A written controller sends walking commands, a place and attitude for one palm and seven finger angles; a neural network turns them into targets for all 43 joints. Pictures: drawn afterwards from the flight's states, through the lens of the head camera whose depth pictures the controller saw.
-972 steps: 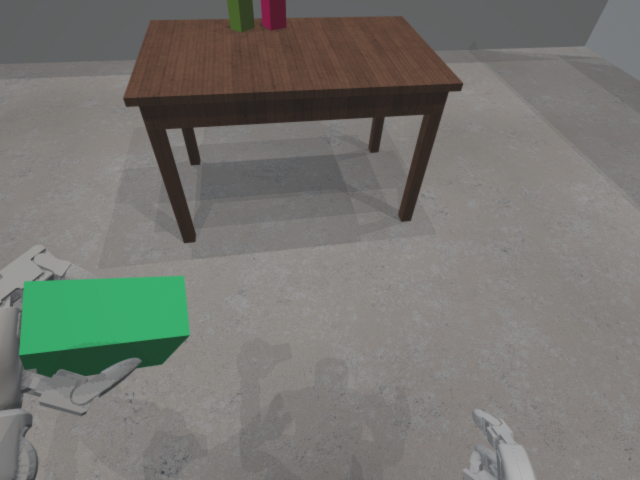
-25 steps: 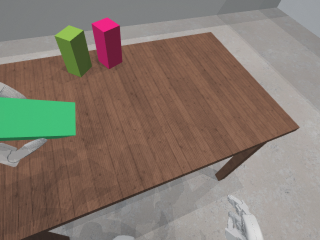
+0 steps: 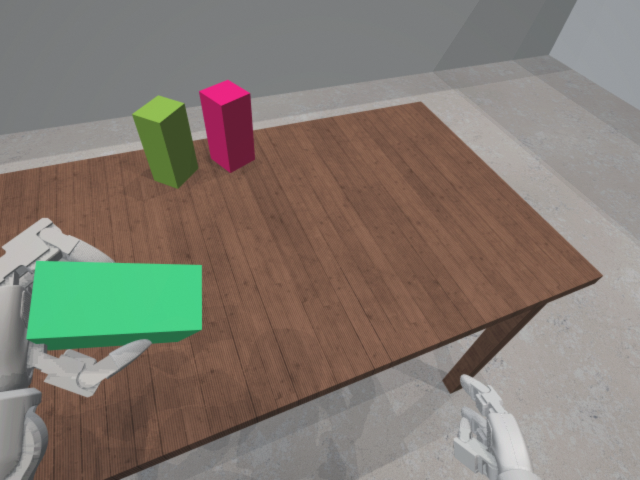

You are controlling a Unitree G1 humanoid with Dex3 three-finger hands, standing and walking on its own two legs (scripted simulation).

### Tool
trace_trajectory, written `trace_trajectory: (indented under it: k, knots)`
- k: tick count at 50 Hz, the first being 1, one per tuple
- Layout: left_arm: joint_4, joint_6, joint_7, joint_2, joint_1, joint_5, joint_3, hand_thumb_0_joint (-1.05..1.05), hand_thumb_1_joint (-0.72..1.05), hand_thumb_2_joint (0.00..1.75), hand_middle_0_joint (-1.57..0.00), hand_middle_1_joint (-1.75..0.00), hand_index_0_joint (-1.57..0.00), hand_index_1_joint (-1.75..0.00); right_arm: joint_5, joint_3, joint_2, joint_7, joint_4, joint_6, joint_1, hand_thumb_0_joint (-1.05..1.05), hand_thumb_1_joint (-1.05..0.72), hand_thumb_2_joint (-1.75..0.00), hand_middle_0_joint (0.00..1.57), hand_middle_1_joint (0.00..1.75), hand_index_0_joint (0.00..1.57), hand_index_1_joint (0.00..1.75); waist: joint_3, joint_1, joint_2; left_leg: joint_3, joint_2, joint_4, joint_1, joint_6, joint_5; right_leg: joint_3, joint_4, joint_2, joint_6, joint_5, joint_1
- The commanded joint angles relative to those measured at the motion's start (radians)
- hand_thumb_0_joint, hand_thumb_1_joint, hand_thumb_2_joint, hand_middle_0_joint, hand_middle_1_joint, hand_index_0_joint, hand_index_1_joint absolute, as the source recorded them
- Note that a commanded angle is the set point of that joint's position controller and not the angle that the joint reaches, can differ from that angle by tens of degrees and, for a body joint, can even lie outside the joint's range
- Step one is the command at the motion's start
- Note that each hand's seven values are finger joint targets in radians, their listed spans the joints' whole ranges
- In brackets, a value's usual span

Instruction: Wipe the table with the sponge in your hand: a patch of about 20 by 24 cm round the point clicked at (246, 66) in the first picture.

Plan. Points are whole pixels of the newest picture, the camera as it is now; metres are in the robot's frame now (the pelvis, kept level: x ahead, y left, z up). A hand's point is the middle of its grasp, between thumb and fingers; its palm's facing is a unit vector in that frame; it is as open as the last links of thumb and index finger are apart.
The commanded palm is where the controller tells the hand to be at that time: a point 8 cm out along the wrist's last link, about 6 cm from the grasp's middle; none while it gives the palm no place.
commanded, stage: come to a stop and stand still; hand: left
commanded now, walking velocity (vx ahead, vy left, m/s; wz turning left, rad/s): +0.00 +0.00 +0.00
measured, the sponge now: (144, 309) +0.23 +0.20 +0.15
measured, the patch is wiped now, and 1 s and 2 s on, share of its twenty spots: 0.00 0.00 0.00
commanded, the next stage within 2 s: look again from close up in 0.32 s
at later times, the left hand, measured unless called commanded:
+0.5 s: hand (91, 323) +0.20 +0.24 +0.16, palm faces +0.36 -0.85 -0.38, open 10.0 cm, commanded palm +0.15 +0.27 +0.18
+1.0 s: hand (82, 292) +0.23 +0.25 +0.17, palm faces +0.32 -0.79 -0.53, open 10.0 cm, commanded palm +0.16 +0.27 +0.17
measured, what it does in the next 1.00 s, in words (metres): stands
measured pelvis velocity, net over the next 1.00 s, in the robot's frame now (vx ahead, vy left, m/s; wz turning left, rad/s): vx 0.00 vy -0.02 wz -0.02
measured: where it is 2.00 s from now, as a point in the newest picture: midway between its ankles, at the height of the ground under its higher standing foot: outside the picture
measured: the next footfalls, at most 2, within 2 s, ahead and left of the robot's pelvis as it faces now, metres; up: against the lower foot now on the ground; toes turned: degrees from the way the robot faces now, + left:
none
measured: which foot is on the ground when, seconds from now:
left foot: down 0.00-1.00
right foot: down 0.00-1.00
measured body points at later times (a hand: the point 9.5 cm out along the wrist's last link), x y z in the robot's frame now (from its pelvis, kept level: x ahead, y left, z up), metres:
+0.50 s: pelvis -0.01 -0.01 +0.00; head +0.00 +0.01 +0.45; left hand +0.18 +0.28 +0.18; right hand +0.15 -0.24 -0.07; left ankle +0.01 +0.08 -0.74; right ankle +0.01 -0.13 -0.74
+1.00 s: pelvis +0.00 -0.02 +0.00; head -0.01 -0.03 +0.45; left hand +0.21 +0.29 +0.20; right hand +0.20 -0.24 -0.07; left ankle +0.01 +0.08 -0.74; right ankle +0.01 -0.13 -0.74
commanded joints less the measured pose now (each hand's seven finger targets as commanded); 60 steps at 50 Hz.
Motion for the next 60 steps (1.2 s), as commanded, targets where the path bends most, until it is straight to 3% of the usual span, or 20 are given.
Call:
trace_trajectory:
  k: [1, 9, 13, 24, 37, 38, 39, 40, 41, 42, 43, 45, 47, 48, 52, 53, 56, 58, 59, 60]
  knots:
    - [-0.117, -0.042, 0.022, 0.191, -0.078, -0.026, 0.148, 0.00, 0.10, 1.30, -1.20, -1.60, -1.20, -1.60, 0.006, -0.056, -0.130, -0.020, -0.154, -0.031, -0.040, 0.00, -0.90, -0.90, 0.20, 0.30, 0.20, 0.30, -0.095, -0.028, 0.069, -0.110, 0.099, -0.151, -0.091, -0.054, 0.051, 0.091, -0.071, -0.045, -0.038, 0.084, 0.096]
    - [-0.211, -0.058, 0.016, 0.183, -0.101, -0.023, 0.111, 0.00, 0.10, 1.30, -1.20, -1.60, -1.20, -1.60, 0.004, -0.044, -0.130, -0.024, -0.164, -0.053, -0.060, 0.00, -0.90, -0.90, 0.20, 0.30, 0.20, 0.30, -0.128, -0.027, 0.113, -0.097, 0.079, -0.165, -0.087, -0.033, -0.031, 0.084, -0.096, -0.027, -0.030, 0.021, 0.114]
    - [-0.255, -0.057, 0.028, 0.224, -0.082, -0.013, 0.150, 0.00, 0.10, 1.30, -1.20, -1.60, -1.20, -1.60, 0.006, -0.053, -0.141, -0.024, -0.151, -0.071, -0.065, 0.00, -0.90, -0.90, 0.20, 0.30, 0.20, 0.30, -0.162, -0.027, 0.131, -0.095, 0.077, -0.148, -0.055, -0.036, 0.018, 0.092, -0.080, -0.025, -0.032, 0.073, 0.128]
    - [-0.143, -0.038, 0.014, 0.173, -0.030, -0.021, 0.124, 0.00, 0.10, 1.30, -1.20, -1.60, -1.20, -1.60, 0.004, -0.051, -0.138, -0.026, -0.131, -0.057, -0.043, 0.00, -0.90, -0.90, 0.20, 0.30, 0.20, 0.30, -0.118, -0.029, 0.055, -0.095, 0.088, -0.172, -0.068, -0.038, 0.025, 0.079, -0.106, -0.021, -0.025, 0.038, 0.093]
    - [-0.249, -0.032, 0.019, 0.209, -0.053, -0.013, 0.145, 0.00, 0.10, 1.30, -1.20, -1.60, -1.20, -1.60, 0.000, -0.056, -0.139, -0.030, -0.142, -0.062, -0.044, 0.00, -0.90, -0.90, 0.20, 0.30, 0.20, 0.30, -0.163, -0.027, 0.117, -0.095, 0.091, -0.154, -0.043, -0.043, 0.128, 0.084, -0.071, -0.024, -0.032, 0.162, 0.142]
    - [-0.607, -0.200, 0.027, 1.040, -1.050, 0.045, 0.491, 0.00, 0.10, 1.30, -1.20, -1.60, -1.20, -1.60, 0.103, 0.085, -0.226, -0.102, -0.228, -0.027, 0.070, 0.00, -0.90, -0.90, 0.20, 0.30, 0.20, 0.30, -0.224, -0.095, 0.416, -0.162, 0.115, -0.140, -0.288, 0.030, -0.166, 0.106, 0.130, 0.047, 0.040, -0.018, 0.249]
    - [-0.066, 0.042, -0.013, 0.551, -0.656, 0.125, 0.363, 0.00, 0.10, 1.30, -1.20, -1.60, -1.20, -1.60, -0.040, -0.083, -0.146, -0.082, -0.108, -0.039, -0.070, 0.00, -0.90, -0.90, 0.20, 0.30, 0.20, 0.30, -0.344, 0.026, 0.324, -0.031, 0.056, -0.068, 0.067, -0.068, 0.122, 0.041, 0.103, 0.027, -0.076, 0.008, 0.064]
    - [0.000, 0.102, -0.014, 0.383, -0.453, 0.061, 0.200, 0.00, 0.10, 1.30, -1.20, -1.60, -1.20, -1.60, -0.050, -0.050, -0.186, -0.023, -0.116, -0.056, -0.090, 0.00, -0.90, -0.90, 0.20, 0.30, 0.20, 0.30, -0.195, -0.014, 0.195, -0.059, 0.044, -0.083, 0.052, -0.099, 0.283, -0.022, 0.043, 0.056, -0.081, 0.080, -0.018]
    - [-0.039, 0.140, -0.031, 0.327, -0.320, 0.034, 0.223, 0.00, 0.10, 1.30, -1.20, -1.60, -1.20, -1.60, -0.034, -0.069, -0.213, -0.009, -0.101, -0.046, -0.053, 0.00, -0.90, -0.90, 0.20, 0.30, 0.20, 0.30, -0.325, 0.013, 0.177, -0.051, 0.078, -0.051, 0.186, -0.101, 0.400, -0.015, 0.068, 0.065, -0.071, 0.129, -0.024]
    - [-0.028, 0.209, -0.073, 0.266, -0.261, -0.039, 0.187, 0.00, 0.10, 1.30, -1.20, -1.60, -1.20, -1.60, -0.009, -0.064, -0.201, -0.022, -0.108, -0.045, -0.073, 0.00, -0.90, -0.90, 0.20, 0.30, 0.20, 0.30, -0.312, 0.046, 0.208, -0.036, 0.068, -0.035, 0.208, -0.096, 0.420, -0.002, 0.046, 0.047, -0.064, 0.147, -0.026]
    - [0.041, 0.292, -0.108, 0.204, -0.160, -0.100, 0.163, 0.00, 0.10, 1.30, -1.20, -1.60, -1.20, -1.60, 0.018, -0.047, -0.197, -0.014, -0.097, -0.042, -0.101, 0.00, -0.90, -0.90, 0.20, 0.30, 0.20, 0.30, -0.285, 0.042, 0.159, -0.037, 0.071, -0.037, 0.200, -0.095, 0.369, -0.013, 0.043, 0.056, -0.064, 0.128, -0.031]
    - [-0.028, 0.387, -0.163, 0.237, -0.063, -0.097, 0.150, 0.00, 0.10, 1.30, -1.20, -1.60, -1.20, -1.60, 0.026, -0.050, -0.215, -0.006, -0.099, -0.029, -0.100, 0.00, -0.90, -0.90, 0.20, 0.30, 0.20, 0.30, -0.204, 0.053, 0.060, -0.032, 0.073, -0.045, 0.133, -0.081, 0.416, -0.039, 0.036, 0.042, -0.052, 0.245, -0.001]
    - [-0.088, 0.429, -0.188, 0.237, -0.044, 0.005, 0.074, 0.00, 0.10, 1.30, -1.20, -1.60, -1.20, -1.60, 0.029, -0.038, -0.200, 0.007, -0.138, -0.003, -0.147, 0.00, -0.90, -0.90, 0.20, 0.30, 0.20, 0.30, -0.131, 0.037, 0.000, -0.025, 0.065, -0.048, 0.073, -0.065, 0.373, -0.039, 0.046, 0.048, -0.047, 0.231, -0.017]
    - [-0.141, 0.429, -0.181, 0.258, -0.033, 0.048, 0.075, 0.00, 0.10, 1.30, -1.20, -1.60, -1.20, -1.60, 0.038, -0.024, -0.186, 0.019, -0.158, 0.009, -0.180, 0.00, -0.90, -0.90, 0.20, 0.30, 0.20, 0.30, -0.109, 0.034, 0.025, -0.014, 0.059, -0.044, 0.072, -0.054, 0.325, -0.025, 0.043, 0.060, -0.051, 0.196, -0.030]
    - [-0.283, 0.228, -0.097, 0.354, -0.058, 0.105, 0.191, 0.00, 0.10, 1.30, -1.20, -1.60, -1.20, -1.60, -0.021, -0.043, -0.179, -0.002, -0.173, 0.010, -0.155, 0.00, -0.90, -0.90, 0.20, 0.30, 0.20, 0.30, -0.184, 0.019, -0.016, -0.030, 0.049, -0.012, 0.050, -0.048, 0.210, -0.014, 0.083, 0.072, -0.041, 0.095, -0.074]
    - [-0.367, 0.179, -0.052, 0.444, -0.143, 0.109, 0.259, 0.00, 0.10, 1.30, -1.20, -1.60, -1.20, -1.60, -0.018, -0.038, -0.180, -0.010, -0.177, 0.003, -0.173, 0.00, -0.90, -0.90, 0.20, 0.30, 0.20, 0.30, -0.204, 0.018, 0.044, -0.027, 0.044, -0.004, 0.035, -0.047, 0.127, 0.005, 0.088, 0.082, -0.039, 0.034, -0.097]
    - [-0.310, 0.061, 0.069, 0.399, -0.136, 0.166, 0.265, 0.00, 0.10, 1.30, -1.20, -1.60, -1.20, -1.60, -0.044, -0.045, -0.145, -0.020, -0.115, -0.020, -0.121, 0.00, -0.90, -0.90, 0.20, 0.30, 0.20, 0.30, -0.226, 0.017, 0.175, -0.026, 0.036, 0.029, 0.019, -0.059, 0.116, 0.010, 0.108, 0.073, -0.049, 0.004, -0.128]
    - [-0.309, 0.065, 0.117, 0.474, -0.200, 0.218, 0.295, 0.00, 0.10, 1.30, -1.20, -1.60, -1.20, -1.60, -0.043, -0.046, -0.155, -0.018, -0.098, -0.016, -0.111, 0.00, -0.90, -0.90, 0.20, 0.30, 0.20, 0.30, -0.232, 0.001, 0.290, -0.025, 0.030, 0.054, 0.010, -0.055, 0.076, 0.035, 0.111, 0.064, -0.057, -0.018, -0.156]
    - [-0.253, 0.079, 0.121, 0.399, -0.239, 0.228, 0.221, 0.00, 0.10, 1.30, -1.20, -1.60, -1.20, -1.60, -0.045, -0.037, -0.134, -0.021, -0.096, -0.013, -0.119, 0.00, -0.90, -0.90, 0.20, 0.30, 0.20, 0.30, -0.232, -0.010, 0.306, -0.026, 0.022, 0.059, 0.001, -0.052, 0.053, 0.031, 0.106, 0.049, -0.055, -0.029, -0.158]
    - [-0.150, 0.109, 0.118, 0.409, -0.237, 0.232, 0.219, 0.00, 0.10, 1.30, -1.20, -1.60, -1.20, -1.60, -0.043, -0.042, -0.149, -0.031, -0.077, -0.007, -0.106, 0.00, -0.90, -0.90, 0.20, 0.30, 0.20, 0.30, -0.192, -0.026, 0.267, -0.029, 0.024, 0.058, -0.022, -0.047, 0.013, 0.037, 0.090, 0.043, -0.048, -0.049, -0.169]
